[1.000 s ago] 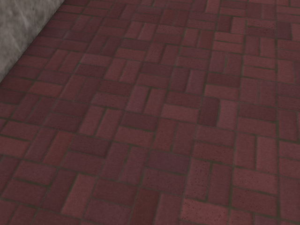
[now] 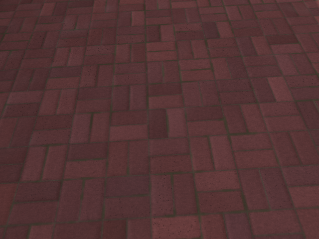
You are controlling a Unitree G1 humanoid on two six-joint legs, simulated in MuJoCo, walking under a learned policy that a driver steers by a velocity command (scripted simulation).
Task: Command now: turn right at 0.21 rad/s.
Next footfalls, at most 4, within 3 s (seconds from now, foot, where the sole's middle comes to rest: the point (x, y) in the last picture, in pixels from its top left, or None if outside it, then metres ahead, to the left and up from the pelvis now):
0.12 left None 0.03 0.12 -0.78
1.70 right None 0.17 -0.10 -0.78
2.18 left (163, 230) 0.52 0.05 -0.78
2.72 right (197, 167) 0.82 -0.11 -0.78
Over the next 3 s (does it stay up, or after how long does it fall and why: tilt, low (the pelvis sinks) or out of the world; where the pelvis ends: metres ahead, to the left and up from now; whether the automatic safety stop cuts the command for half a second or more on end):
stays up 0.70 -0.04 0.00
